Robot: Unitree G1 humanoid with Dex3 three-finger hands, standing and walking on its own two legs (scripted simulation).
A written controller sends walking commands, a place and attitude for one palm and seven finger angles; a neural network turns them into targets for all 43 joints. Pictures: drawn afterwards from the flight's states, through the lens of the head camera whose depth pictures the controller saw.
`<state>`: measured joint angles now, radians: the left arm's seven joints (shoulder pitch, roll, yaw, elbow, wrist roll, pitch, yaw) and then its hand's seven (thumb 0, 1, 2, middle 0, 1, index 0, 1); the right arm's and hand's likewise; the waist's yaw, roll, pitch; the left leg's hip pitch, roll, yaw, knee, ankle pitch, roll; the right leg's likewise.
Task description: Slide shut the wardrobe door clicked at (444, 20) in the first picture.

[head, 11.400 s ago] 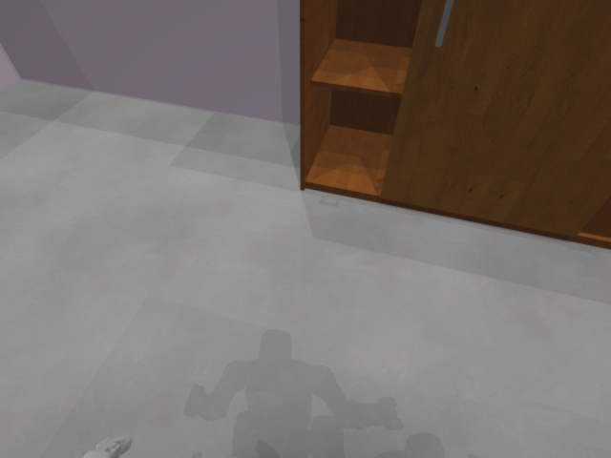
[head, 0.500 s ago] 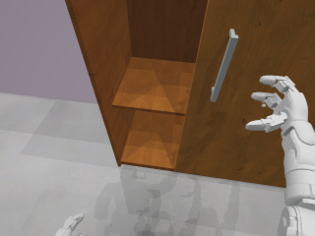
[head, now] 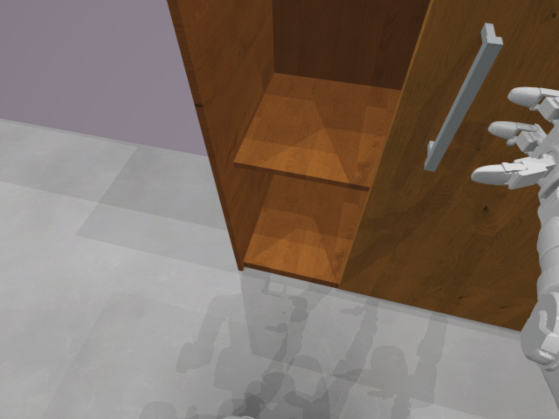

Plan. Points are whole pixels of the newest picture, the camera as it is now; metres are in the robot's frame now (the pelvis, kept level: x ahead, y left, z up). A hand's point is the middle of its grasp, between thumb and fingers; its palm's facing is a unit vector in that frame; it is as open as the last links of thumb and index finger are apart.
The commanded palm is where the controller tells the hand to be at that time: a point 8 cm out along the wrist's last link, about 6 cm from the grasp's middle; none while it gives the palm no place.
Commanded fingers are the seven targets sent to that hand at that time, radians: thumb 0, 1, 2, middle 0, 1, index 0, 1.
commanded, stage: move the hooked fingers beside the handle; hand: right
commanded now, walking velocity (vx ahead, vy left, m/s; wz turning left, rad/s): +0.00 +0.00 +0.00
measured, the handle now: (455, 107) +0.57 -0.16 +0.14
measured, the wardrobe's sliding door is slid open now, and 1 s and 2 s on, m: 0.37 0.37 0.37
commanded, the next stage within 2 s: feel for the door with the fingertips in 0.86 s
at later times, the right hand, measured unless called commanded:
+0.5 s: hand (512, 139) +0.51 -0.23 +0.14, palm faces +0.05 +1.00 +0.01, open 14.0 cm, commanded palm +0.49 -0.27 +0.14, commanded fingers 0.00 0.50 -0.30 0.30 1.20 0.30 1.20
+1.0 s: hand (501, 140) +0.51 -0.22 +0.13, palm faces +0.08 +1.00 +0.00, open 14.0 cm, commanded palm +0.49 -0.26 +0.13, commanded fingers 0.00 0.50 -0.30 0.30 1.20 0.30 1.20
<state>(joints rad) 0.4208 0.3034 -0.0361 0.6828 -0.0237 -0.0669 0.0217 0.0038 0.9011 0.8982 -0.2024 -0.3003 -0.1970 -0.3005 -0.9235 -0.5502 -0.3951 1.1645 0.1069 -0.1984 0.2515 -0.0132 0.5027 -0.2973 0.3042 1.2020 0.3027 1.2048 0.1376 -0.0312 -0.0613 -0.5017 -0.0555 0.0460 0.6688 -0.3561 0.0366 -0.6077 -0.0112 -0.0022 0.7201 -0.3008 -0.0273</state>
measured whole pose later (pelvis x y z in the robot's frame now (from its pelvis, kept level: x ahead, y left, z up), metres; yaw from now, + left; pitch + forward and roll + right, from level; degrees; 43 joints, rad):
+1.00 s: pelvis +0.01 -0.01 -0.01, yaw +1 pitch +13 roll +3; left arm 0.43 0.28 -0.05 0.64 -0.01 0.00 -0.01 0.00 0.90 0.90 -0.20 -0.30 -0.20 -0.30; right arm -0.97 -0.55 -0.40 1.21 0.08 -0.21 0.21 -0.01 0.50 -0.30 0.30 1.20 0.30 1.20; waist 0.15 -0.03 -0.08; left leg -0.57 -0.06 0.04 0.71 -0.38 0.03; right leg -0.68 -0.01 0.00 0.79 -0.34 -0.04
